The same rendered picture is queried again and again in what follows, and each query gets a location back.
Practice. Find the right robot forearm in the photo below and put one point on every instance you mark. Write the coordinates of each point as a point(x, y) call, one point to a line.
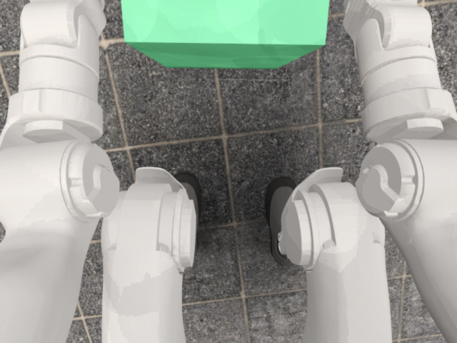
point(398, 71)

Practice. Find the right robot thigh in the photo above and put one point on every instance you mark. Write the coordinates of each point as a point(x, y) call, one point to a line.
point(347, 290)

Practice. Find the left robot forearm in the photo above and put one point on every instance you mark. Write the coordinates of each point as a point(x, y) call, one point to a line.
point(59, 74)

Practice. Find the left robot upper arm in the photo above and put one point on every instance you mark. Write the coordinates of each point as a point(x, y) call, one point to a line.
point(52, 196)

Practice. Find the right robot shin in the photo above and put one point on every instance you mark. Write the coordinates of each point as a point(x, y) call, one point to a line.
point(324, 175)

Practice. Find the right robot upper arm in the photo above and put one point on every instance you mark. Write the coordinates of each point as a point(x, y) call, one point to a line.
point(411, 186)

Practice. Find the carton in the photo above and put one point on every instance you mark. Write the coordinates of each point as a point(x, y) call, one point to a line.
point(225, 34)

